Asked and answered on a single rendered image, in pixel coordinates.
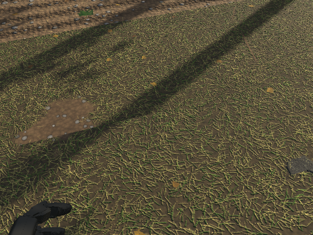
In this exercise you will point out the robot left hand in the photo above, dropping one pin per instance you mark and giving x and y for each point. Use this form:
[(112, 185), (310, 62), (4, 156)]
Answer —
[(27, 224)]

